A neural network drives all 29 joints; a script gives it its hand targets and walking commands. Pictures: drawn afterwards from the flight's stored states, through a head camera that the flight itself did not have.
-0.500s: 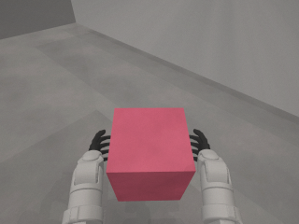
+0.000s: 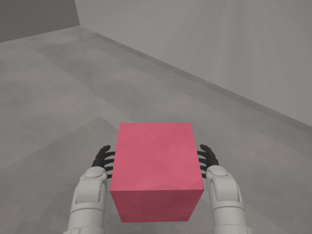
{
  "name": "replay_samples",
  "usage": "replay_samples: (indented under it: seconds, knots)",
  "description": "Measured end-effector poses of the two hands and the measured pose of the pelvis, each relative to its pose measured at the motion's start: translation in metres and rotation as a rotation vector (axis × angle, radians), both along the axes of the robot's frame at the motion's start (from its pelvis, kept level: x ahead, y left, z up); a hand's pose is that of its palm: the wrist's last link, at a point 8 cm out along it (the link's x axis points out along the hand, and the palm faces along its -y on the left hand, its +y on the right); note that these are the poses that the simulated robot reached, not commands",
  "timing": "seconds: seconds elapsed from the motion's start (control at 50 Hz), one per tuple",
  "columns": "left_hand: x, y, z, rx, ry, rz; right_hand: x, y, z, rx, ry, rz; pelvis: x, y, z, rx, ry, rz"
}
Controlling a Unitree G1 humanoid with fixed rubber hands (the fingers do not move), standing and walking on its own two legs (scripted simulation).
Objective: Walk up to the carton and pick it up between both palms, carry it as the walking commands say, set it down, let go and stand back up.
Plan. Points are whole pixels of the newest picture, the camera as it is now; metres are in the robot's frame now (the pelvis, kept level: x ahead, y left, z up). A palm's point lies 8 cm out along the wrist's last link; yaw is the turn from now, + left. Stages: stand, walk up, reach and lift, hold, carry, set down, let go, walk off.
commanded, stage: set down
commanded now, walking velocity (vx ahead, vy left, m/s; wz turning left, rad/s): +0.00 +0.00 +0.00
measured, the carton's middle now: (155, 174) +0.32 -0.02 -0.04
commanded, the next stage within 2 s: none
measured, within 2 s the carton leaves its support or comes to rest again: neither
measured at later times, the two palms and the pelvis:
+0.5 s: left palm (103, 185) +0.29 +0.14 -0.03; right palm (206, 183) +0.28 -0.16 -0.03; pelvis -0.02 +0.00 -0.02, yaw +0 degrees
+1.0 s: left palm (108, 189) +0.32 +0.14 -0.12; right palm (197, 189) +0.31 -0.16 -0.12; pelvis -0.05 +0.00 -0.07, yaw +0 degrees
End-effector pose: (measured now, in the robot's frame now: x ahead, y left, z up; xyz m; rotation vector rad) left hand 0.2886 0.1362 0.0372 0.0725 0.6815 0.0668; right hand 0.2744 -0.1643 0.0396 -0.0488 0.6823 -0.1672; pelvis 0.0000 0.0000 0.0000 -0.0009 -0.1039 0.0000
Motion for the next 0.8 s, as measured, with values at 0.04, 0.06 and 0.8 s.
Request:
replay_samples:
  seconds: [0.04,0.06,0.8]
  knots:
    - [0.000,0.000,-0.002,0.001,0.003,-0.004,-0.002,0.000,-0.003,-0.003,0.003,0.000,0.001,0.001,0.000,0.000,0.007,-0.001]
    - [0.000,0.000,-0.003,0.001,0.005,-0.006,-0.002,0.000,-0.005,-0.003,0.006,-0.001,0.001,0.001,0.000,0.000,0.010,-0.002]
    - [0.024,-0.004,-0.117,-0.029,0.040,0.016,0.017,-0.003,-0.118,0.046,0.040,-0.060,-0.042,-0.007,-0.041,-0.004,0.376,0.003]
